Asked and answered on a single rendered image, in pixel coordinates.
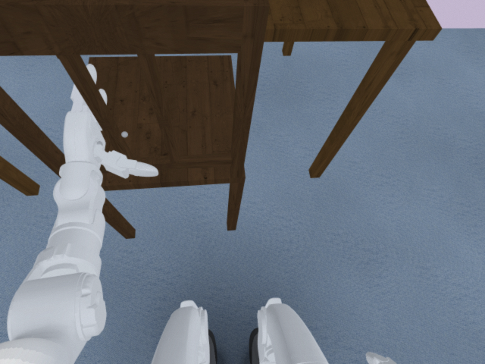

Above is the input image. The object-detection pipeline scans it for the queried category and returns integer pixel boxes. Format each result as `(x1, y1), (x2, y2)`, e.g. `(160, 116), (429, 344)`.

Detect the robot left shin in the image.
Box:
(171, 300), (210, 364)

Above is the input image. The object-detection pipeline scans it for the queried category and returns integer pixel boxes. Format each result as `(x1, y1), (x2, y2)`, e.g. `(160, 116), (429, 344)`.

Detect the left robot upper arm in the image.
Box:
(0, 272), (107, 364)

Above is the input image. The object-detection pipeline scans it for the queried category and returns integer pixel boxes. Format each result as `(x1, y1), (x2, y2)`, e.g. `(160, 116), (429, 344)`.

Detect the chair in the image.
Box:
(0, 0), (270, 239)

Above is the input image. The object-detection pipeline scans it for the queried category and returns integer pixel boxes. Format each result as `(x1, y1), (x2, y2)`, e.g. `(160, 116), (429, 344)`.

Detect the robot left forearm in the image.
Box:
(7, 161), (105, 340)

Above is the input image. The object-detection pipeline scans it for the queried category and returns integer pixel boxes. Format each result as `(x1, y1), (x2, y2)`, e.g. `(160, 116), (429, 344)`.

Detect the robot left hand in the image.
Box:
(63, 64), (158, 179)

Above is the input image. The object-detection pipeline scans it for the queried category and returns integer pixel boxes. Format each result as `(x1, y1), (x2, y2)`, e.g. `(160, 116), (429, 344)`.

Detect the right robot thigh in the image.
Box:
(257, 303), (329, 364)

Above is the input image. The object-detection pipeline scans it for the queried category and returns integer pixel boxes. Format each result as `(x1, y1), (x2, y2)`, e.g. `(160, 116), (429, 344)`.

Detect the table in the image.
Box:
(0, 0), (442, 196)

